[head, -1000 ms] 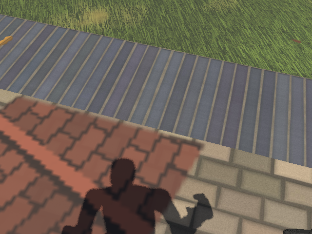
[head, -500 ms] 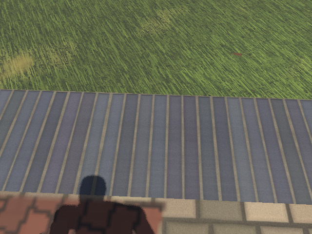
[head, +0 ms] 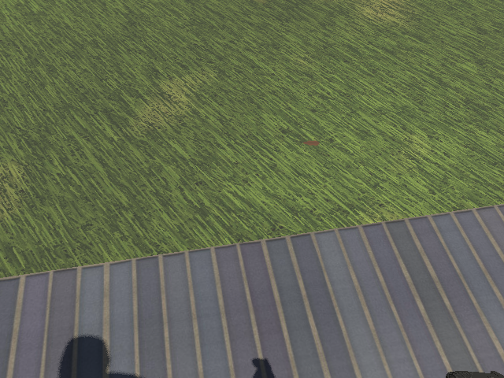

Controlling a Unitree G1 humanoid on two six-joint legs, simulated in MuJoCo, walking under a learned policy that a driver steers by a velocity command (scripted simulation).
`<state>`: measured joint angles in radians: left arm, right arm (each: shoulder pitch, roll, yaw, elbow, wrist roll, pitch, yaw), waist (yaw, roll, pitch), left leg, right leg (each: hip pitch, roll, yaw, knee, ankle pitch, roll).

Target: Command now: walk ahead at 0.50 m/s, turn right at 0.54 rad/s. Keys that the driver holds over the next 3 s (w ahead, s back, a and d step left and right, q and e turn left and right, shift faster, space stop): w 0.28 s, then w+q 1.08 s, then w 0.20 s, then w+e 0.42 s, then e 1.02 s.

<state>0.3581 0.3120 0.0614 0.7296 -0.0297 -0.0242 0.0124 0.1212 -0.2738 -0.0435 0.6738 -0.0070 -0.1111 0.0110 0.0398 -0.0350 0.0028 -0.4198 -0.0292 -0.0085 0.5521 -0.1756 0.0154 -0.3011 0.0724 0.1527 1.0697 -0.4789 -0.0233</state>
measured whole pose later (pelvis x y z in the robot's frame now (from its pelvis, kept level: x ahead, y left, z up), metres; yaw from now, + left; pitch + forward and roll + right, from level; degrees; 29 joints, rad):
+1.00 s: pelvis +0.57 +0.00 -0.01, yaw +14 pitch +1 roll +1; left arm 0.38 0.24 -0.01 0.91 0.09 -0.10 -0.06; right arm 0.17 -0.28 -0.05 0.81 -0.04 -0.12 0.04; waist -0.01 -0.01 -0.01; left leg -0.45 -0.10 0.01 0.61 -0.18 0.09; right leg -0.15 -0.09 -0.03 1.08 -0.47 0.02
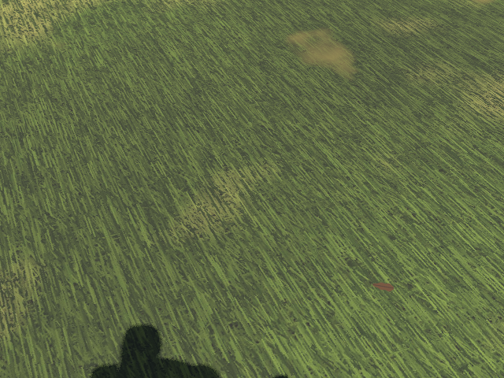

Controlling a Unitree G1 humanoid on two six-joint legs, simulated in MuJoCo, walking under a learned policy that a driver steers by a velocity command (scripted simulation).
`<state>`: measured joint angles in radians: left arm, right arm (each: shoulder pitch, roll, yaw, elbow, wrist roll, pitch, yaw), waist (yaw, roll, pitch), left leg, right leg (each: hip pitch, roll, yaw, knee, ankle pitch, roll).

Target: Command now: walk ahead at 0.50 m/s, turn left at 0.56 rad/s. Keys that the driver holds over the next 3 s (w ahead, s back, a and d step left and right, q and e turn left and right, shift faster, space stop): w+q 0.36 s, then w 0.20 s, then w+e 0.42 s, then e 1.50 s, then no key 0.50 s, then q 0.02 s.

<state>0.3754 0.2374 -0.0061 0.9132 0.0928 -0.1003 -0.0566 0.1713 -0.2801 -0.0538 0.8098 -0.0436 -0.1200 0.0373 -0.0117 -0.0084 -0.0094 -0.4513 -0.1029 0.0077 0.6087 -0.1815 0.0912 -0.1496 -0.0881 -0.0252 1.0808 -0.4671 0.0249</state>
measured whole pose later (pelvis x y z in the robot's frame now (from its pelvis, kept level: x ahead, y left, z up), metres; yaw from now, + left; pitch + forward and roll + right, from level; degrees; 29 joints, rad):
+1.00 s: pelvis +0.55 +0.11 -0.12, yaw +9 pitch +2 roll +3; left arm 0.23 0.25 0.08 0.81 -0.02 -0.04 0.04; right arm 0.32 -0.23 -0.05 0.99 -0.01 -0.07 0.00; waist 0.00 -0.05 -0.02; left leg -0.19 -0.02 0.14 0.44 -0.29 0.02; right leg -0.77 -0.11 0.07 1.11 -0.15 0.03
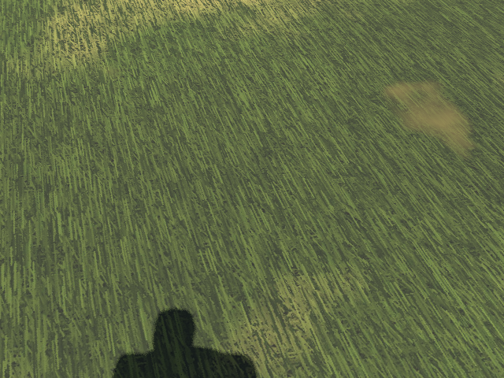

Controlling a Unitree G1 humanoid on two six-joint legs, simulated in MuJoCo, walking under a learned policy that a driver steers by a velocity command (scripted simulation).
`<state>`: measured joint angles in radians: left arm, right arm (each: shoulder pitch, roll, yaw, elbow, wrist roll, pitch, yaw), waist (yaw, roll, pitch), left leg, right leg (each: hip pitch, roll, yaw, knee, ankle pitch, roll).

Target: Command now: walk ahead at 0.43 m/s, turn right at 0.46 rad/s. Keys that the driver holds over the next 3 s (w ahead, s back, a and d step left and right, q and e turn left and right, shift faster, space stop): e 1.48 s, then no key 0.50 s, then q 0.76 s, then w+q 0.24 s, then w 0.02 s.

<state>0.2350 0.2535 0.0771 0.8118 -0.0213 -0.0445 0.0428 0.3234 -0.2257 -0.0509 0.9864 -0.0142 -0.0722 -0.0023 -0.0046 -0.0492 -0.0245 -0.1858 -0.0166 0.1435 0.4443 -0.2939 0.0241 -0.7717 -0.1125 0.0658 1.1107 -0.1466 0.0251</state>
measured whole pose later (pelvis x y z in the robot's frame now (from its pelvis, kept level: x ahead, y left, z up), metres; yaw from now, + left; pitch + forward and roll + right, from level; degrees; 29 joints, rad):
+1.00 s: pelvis +0.22 -0.03 +0.01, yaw -36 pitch +2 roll -1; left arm 0.20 0.33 0.11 0.63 -0.02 0.07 0.02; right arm 0.13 -0.24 -0.07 0.76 -0.01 0.02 -0.04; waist -0.01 -0.03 0.04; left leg -0.25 0.05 0.05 0.43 -0.22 0.01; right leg -0.52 0.01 0.06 0.99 -0.38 0.09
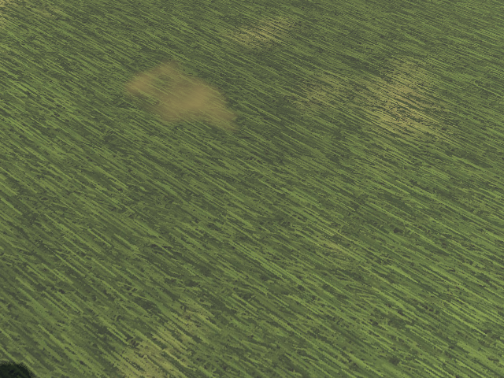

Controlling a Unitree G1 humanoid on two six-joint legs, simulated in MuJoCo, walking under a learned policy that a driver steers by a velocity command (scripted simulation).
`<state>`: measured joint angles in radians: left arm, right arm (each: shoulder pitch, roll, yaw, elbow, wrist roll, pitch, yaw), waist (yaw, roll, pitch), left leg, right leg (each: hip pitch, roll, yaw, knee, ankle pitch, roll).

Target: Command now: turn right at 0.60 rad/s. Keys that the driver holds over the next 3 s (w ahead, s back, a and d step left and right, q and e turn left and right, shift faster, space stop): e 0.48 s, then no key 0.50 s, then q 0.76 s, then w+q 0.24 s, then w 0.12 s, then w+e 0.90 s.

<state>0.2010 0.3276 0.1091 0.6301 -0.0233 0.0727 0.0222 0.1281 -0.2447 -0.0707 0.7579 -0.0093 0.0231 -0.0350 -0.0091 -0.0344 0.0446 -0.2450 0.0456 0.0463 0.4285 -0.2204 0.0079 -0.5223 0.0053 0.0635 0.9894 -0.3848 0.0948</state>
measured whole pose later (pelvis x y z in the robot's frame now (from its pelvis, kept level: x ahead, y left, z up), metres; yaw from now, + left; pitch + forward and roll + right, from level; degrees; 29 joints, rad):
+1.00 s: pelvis +0.02 -0.04 -0.01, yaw -23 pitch +0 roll +0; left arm 0.20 0.26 0.06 0.73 0.01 0.04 0.02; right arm 0.16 -0.24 -0.04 0.74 -0.01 -0.01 0.01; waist -0.01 0.00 0.05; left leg -0.25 0.00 -0.02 0.51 -0.26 -0.01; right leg -0.19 0.00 0.08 0.48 -0.29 0.03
